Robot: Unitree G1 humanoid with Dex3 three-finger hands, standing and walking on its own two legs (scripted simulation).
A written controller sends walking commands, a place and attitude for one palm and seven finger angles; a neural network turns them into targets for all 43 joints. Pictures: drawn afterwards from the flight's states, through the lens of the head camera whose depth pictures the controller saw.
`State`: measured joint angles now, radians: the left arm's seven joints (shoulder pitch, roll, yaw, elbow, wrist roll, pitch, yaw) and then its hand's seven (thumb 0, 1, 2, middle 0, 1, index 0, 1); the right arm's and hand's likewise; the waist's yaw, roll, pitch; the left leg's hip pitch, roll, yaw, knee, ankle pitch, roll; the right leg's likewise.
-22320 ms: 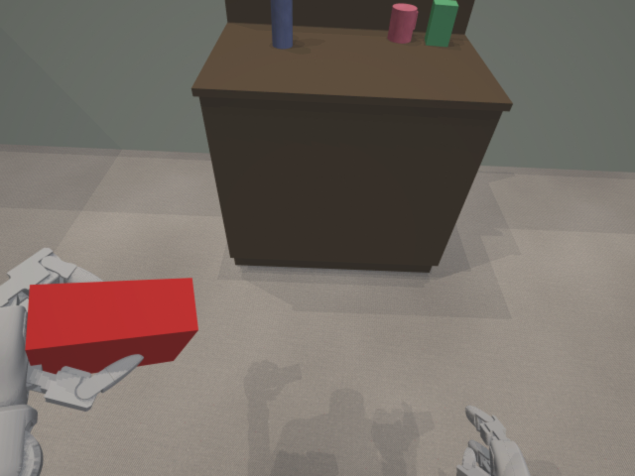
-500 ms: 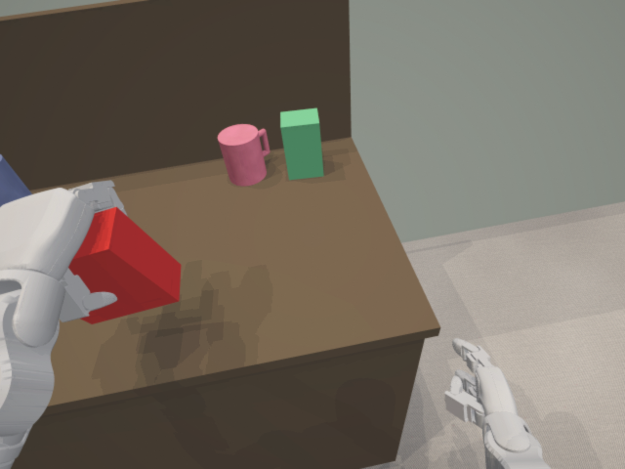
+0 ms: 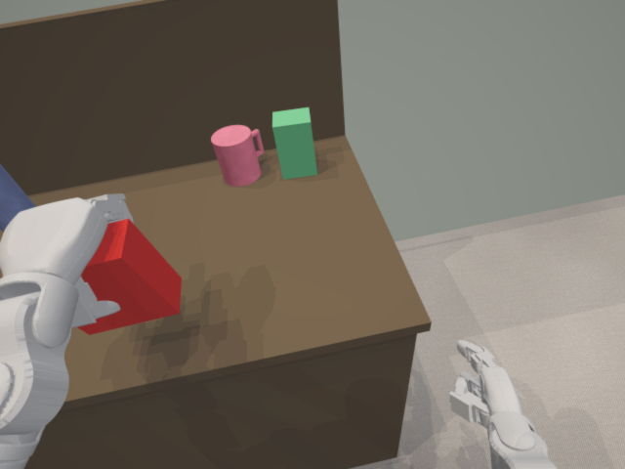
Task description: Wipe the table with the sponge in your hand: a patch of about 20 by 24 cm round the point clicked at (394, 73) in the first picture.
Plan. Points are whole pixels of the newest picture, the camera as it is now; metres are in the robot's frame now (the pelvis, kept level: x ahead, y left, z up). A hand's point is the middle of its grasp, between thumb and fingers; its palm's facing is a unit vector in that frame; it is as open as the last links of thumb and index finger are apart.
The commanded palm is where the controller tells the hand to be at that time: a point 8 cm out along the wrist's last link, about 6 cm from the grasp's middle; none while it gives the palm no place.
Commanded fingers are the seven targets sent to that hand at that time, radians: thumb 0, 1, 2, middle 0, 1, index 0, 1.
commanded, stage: turn the palm down, sponge in hand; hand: left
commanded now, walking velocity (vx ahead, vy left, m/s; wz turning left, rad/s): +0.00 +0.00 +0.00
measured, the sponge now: (118, 290) +0.24 +0.29 +0.14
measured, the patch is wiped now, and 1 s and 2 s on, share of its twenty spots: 0.00 0.00 0.00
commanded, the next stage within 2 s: move the sponge above the wiping area in 0.08 s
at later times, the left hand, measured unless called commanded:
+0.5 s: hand (112, 272) +0.24 +0.28 +0.18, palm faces +0.10 -0.03 -0.99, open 9.7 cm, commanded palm +0.20 +0.27 +0.25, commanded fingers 0.00 0.10 1.30 -1.20 -1.60 -1.20 -1.60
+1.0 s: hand (128, 273) +0.25 +0.27 +0.16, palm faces +0.10 -0.06 -0.99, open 9.7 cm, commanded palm +0.21 +0.27 +0.23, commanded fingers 0.00 0.10 1.30 -1.20 -1.60 -1.20 -1.60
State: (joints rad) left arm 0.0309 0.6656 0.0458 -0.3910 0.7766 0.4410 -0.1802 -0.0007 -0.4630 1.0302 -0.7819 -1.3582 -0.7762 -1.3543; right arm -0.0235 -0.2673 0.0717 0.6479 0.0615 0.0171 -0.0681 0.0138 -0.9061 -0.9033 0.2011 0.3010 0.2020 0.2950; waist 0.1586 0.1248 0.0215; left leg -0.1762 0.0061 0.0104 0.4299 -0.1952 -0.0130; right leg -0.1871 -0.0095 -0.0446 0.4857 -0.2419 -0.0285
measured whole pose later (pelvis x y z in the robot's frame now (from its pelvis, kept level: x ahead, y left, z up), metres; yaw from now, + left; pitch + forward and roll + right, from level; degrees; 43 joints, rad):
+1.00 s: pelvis +0.00 +0.00 +0.00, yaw +0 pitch -4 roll +1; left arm 0.02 0.59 -0.03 -0.29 0.82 0.39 -0.13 0.00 -0.46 1.03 -0.78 -1.36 -0.78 -1.35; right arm 0.00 -0.26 0.05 0.66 0.05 0.00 -0.07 0.01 -0.91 -0.90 0.20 0.30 0.20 0.29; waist 0.14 0.12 0.01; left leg -0.16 0.01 0.01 0.43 -0.20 -0.02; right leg -0.18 0.00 -0.04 0.48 -0.25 -0.03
